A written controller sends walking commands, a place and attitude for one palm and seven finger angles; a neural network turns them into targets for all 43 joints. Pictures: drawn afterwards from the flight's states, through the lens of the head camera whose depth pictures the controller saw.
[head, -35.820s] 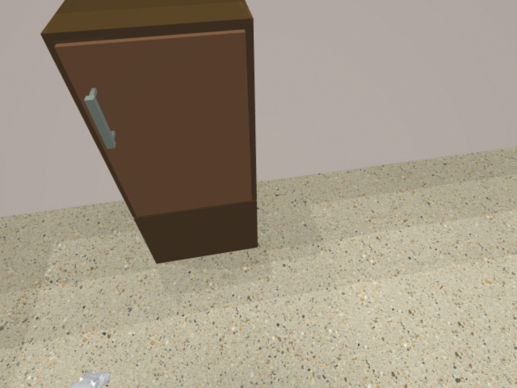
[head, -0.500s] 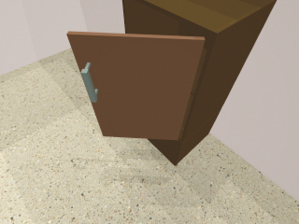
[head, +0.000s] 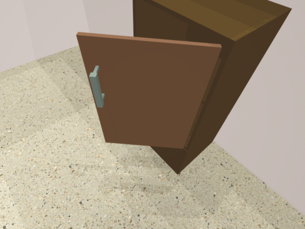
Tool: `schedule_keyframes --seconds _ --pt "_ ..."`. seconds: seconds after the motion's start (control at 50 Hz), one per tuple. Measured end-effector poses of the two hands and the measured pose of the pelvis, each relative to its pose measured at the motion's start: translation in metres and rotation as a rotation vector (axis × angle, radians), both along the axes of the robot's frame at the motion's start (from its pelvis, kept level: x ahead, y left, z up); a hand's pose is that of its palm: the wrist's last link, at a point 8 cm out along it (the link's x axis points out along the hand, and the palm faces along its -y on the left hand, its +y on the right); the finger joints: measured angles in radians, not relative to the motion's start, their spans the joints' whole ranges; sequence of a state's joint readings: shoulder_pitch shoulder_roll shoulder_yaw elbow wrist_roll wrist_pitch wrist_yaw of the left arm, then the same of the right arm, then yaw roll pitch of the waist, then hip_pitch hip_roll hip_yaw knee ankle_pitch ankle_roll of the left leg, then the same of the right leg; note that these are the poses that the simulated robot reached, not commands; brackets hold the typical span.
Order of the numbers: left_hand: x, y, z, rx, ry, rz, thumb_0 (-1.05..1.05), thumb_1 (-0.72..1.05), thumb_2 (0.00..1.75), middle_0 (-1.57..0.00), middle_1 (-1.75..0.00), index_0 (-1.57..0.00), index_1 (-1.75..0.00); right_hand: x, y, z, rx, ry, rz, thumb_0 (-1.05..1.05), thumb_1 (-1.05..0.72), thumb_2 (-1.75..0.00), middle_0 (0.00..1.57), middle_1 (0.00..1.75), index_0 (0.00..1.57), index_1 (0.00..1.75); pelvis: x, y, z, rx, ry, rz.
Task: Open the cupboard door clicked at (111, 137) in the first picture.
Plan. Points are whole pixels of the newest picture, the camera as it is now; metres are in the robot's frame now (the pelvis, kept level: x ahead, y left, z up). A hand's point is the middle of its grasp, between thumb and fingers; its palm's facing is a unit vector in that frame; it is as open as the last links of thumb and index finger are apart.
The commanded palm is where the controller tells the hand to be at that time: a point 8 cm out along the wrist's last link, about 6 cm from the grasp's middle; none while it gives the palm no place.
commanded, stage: come to a stop and stand still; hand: left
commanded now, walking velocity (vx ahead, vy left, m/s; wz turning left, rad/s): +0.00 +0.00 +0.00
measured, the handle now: (98, 87) +0.53 +0.23 +0.03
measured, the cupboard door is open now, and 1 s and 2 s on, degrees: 45 45 45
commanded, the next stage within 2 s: look again from close up in 0.46 s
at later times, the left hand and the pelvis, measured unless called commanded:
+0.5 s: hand out of the picture -0.03 +0.17 -0.17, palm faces +0.02 -0.99 -0.15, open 7.4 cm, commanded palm none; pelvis -0.02 +0.01 +0.01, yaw +1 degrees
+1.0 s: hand out of the picture -0.01 +0.20 -0.16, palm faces +0.04 -0.98 -0.20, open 7.3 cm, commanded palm none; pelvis -0.04 +0.03 +0.01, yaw +1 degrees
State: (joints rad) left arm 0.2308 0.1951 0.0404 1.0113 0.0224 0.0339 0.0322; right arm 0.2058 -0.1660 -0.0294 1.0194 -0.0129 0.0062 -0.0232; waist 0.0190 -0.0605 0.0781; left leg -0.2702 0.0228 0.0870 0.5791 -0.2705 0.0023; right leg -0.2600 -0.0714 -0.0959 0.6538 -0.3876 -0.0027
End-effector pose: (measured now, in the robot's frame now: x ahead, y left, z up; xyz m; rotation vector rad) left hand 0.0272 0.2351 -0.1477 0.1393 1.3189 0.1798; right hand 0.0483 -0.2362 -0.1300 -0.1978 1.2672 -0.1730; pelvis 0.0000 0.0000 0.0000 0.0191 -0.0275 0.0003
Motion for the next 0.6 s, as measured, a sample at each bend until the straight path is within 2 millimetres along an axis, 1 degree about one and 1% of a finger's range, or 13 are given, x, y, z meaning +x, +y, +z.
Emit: schedule_keyframes --seconds 0.06,0.12,0.16,0.24,0.34,0.5,0.54,0.6 --pt "-0.007 0.004 0.0 -0.006 0.012 0.008 0.0 0.92 0.9 -0.2 -0.29 -0.2 -0.3 -0.001 0.011 0.004 0.004 -0.01 0.018 0.0 -0.91 -0.9 0.2 0.3 0.2 0.3 -0.004 0.004 0.003 0.004 0.001 -0.004" --pt "-0.015 0.004 0.004 -0.01 0.01 0.01 0.0 0.92 0.9 -0.2 -0.29 -0.2 -0.3 -0.003 0.018 0.002 0.018 -0.012 0.026 0.0 -0.92 -0.9 0.2 0.3 0.2 0.3 -0.01 0.006 0.004 0.006 0.008 0.001" --pt "-0.023 0.001 0.006 -0.009 0.012 0.008 0.0 0.92 0.9 -0.2 -0.29 -0.19 -0.3 -0.004 0.019 -0.002 0.031 -0.015 0.026 0.0 -0.92 -0.9 0.2 0.3 0.2 0.3 -0.015 0.007 0.004 0.006 0.01 -0.001" --pt "-0.041 -0.005 0.013 -0.019 0.043 -0.004 0.0 0.92 0.9 -0.2 -0.29 -0.19 -0.3 -0.009 0.019 -0.001 0.048 -0.023 0.01 0.0 -0.93 -0.9 0.21 0.3 0.2 0.3 -0.019 0.009 0.009 -0.007 0.009 0.001" --pt "-0.055 -0.009 0.013 -0.036 0.078 -0.008 0.01 0.91 0.9 -0.2 -0.29 -0.2 -0.3 -0.027 0.017 0.002 0.044 0.003 -0.003 0.0 -0.94 -0.9 0.21 0.3 0.2 0.3 -0.02 0.009 0.012 -0.01 0.009 -0.001" --pt "-0.06 -0.013 0.011 -0.054 0.083 -0.018 0.01 0.91 0.9 -0.2 -0.29 -0.2 -0.3 -0.066 0.023 0.002 0.053 0.115 -0.01 0.0 -0.92 -0.9 0.2 0.3 0.2 0.3 -0.02 0.009 0.014 -0.015 0.009 0.01" --pt "-0.057 -0.01 0.011 -0.044 0.07 -0.034 0.01 0.91 0.9 -0.2 -0.29 -0.2 -0.3 -0.07 0.022 0.001 0.054 0.111 -0.011 0.0 -0.91 -0.9 0.2 0.3 0.2 0.3 -0.023 0.009 0.011 -0.019 0.013 0.017" --pt "-0.052 -0.002 0.013 -0.014 0.045 -0.034 0.01 0.91 0.9 -0.2 -0.29 -0.2 -0.3 -0.071 0.021 -0.004 0.046 0.09 -0.024 0.0 -0.91 -0.9 0.21 0.3 0.2 0.3 -0.024 0.011 0.008 -0.028 0.014 0.021"
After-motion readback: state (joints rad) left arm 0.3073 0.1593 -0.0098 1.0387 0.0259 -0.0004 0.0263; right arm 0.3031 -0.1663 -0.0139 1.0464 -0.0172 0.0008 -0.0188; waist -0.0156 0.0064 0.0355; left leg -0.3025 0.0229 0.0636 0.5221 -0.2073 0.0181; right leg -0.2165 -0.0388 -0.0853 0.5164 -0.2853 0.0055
